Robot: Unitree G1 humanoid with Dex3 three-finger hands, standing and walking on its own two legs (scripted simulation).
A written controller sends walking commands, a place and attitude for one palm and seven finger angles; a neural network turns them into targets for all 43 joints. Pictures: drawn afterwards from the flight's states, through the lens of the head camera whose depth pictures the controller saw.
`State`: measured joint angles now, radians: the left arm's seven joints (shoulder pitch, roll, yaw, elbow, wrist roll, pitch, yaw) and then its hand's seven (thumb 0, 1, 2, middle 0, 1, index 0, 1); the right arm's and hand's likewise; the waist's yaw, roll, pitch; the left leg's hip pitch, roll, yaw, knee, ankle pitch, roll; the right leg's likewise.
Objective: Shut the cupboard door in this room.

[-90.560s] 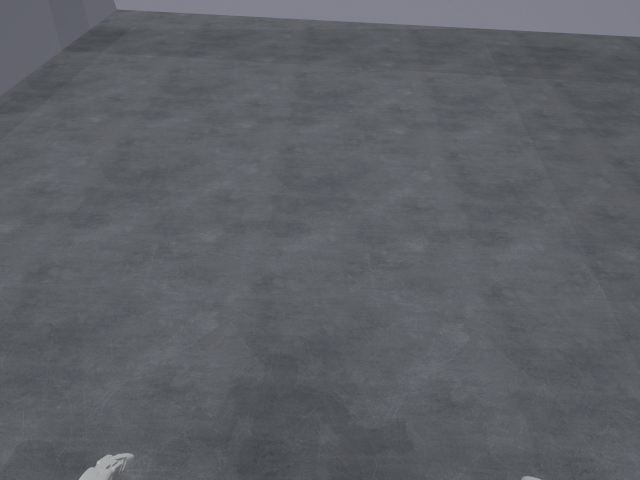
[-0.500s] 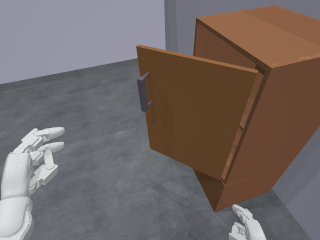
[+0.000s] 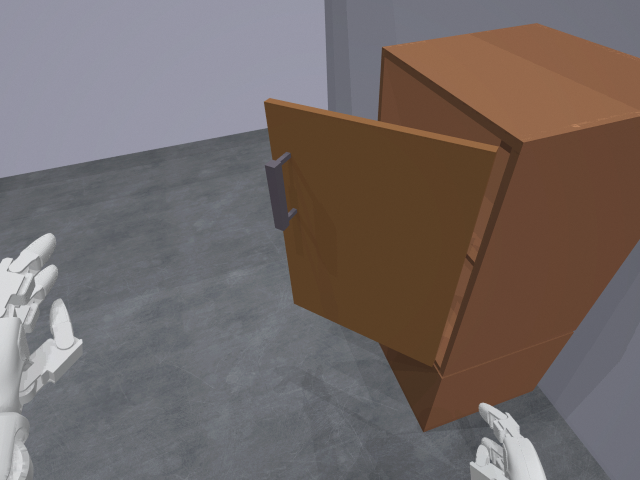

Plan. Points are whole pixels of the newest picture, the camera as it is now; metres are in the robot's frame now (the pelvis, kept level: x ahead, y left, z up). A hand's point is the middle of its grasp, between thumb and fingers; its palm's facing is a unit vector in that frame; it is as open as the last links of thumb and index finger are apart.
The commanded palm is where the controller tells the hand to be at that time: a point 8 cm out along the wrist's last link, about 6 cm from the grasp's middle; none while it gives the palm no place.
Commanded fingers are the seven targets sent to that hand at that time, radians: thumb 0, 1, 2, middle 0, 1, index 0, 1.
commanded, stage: step back with the hand held close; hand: left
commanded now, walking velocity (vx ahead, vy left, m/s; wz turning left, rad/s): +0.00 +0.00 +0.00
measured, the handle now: (283, 191) +0.64 +0.16 +0.02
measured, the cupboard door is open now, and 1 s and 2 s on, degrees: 42 42 42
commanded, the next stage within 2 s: stop stepping back and stand still in 1.34 s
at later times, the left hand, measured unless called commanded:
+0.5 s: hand (41, 358) +0.17 +0.29 +0.16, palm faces +0.37 -0.78 -0.51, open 7.4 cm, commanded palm +0.11 +0.32 +0.17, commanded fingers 0.00 0.90 0.90 -0.20 -0.30 -0.20 -0.30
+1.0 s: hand out of the picture +0.06 +0.29 +0.16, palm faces +0.50 -0.76 -0.42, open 7.4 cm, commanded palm +0.01 +0.33 +0.17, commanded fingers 0.00 0.90 0.90 -0.20 -0.30 -0.20 -0.30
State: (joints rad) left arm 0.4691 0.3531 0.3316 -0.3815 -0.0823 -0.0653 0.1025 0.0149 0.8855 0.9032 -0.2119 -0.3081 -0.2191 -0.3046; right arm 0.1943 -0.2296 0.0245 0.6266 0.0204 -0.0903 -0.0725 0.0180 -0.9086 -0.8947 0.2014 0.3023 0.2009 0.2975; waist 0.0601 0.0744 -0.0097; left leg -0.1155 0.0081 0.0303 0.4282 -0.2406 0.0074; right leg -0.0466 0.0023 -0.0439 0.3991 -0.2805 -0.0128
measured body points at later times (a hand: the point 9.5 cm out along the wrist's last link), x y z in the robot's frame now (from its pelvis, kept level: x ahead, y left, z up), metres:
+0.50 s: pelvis -0.03 +0.03 +0.00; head -0.02 +0.01 +0.44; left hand +0.15 +0.33 +0.19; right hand +0.15 -0.22 -0.09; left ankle +0.00 +0.11 -0.74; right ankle -0.04 -0.11 -0.74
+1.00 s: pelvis -0.12 +0.02 -0.02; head -0.12 +0.03 +0.43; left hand +0.03 +0.33 +0.18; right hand +0.06 -0.21 -0.10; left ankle -0.01 +0.12 -0.73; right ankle -0.04 -0.11 -0.74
